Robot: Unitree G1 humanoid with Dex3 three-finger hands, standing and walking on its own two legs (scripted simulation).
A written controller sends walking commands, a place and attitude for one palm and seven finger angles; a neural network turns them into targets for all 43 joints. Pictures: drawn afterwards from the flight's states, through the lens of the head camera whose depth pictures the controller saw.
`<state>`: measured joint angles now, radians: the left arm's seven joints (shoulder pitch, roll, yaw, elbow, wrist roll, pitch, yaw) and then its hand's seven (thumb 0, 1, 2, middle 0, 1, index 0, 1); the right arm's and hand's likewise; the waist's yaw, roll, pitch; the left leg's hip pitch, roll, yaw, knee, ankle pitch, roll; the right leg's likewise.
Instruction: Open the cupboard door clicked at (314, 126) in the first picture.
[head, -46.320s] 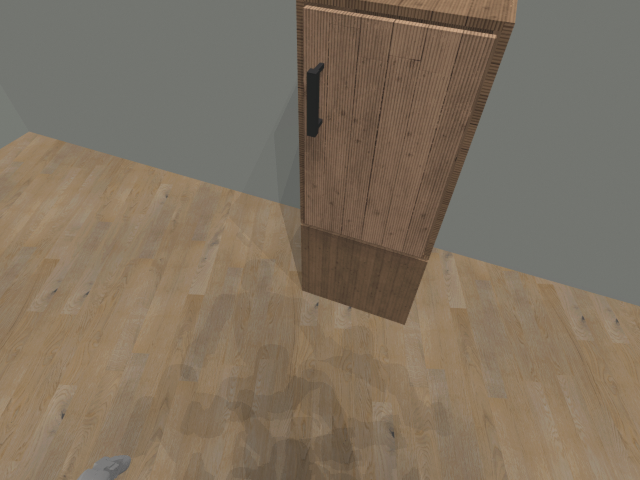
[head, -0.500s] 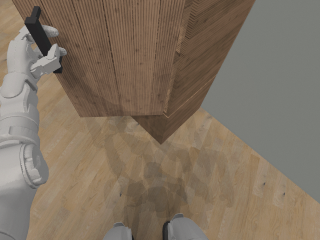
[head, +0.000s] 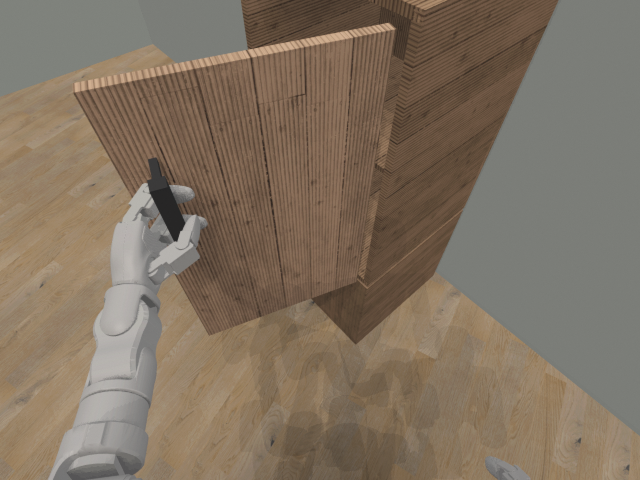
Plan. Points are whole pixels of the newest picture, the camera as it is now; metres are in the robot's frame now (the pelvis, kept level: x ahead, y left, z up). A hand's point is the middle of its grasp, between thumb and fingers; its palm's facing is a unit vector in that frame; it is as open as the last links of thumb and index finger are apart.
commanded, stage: pull the door open along its arc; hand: left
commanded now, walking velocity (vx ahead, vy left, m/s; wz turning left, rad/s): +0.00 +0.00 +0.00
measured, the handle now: (173, 213) +0.44 +0.20 +0.08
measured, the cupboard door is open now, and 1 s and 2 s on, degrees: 71 96 96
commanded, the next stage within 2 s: open thumb and fingers to let go in 0.36 s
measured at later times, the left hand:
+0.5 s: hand (270, 309) +0.29 +0.06 +0.09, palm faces +0.47 -0.88 -0.01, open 6.1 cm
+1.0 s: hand (266, 314) +0.29 +0.06 +0.09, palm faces +0.43 -0.90 +0.00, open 12.8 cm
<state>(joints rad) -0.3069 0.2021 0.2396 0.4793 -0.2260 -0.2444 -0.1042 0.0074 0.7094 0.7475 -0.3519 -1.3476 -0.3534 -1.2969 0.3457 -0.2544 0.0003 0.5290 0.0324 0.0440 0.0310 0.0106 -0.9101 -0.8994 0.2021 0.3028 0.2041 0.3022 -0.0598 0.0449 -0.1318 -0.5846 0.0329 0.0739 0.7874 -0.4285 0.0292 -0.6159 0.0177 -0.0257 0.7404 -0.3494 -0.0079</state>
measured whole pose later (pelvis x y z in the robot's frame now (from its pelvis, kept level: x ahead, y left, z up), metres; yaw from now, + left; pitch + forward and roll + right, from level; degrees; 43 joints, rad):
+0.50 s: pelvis +0.00 -0.05 +0.01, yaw +5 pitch +5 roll +1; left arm 0.07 -0.11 -0.16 0.04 0.07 -0.06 0.56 0.01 0.67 0.78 -0.34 -1.28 -0.35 -1.33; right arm 0.16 -0.18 0.02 0.55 -0.06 0.11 0.00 0.01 -0.91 -0.90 0.20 0.30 0.21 0.30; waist -0.01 0.04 -0.07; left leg -0.40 0.03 -0.01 0.71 -0.39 -0.03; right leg -0.43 0.01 -0.11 0.72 -0.38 -0.07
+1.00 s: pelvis -0.02 -0.05 +0.01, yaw +5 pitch +4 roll +1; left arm -0.02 -0.08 -0.13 0.16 0.03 -0.15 0.51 0.00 -0.30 0.39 -0.30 -1.19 -0.31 -1.19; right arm 0.19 -0.20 0.00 0.60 -0.05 0.05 -0.03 0.01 -0.91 -0.90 0.20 0.30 0.20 0.30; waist 0.00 0.04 -0.07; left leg -0.42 0.02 -0.01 0.71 -0.36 -0.03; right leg -0.45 0.00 -0.10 0.73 -0.35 -0.07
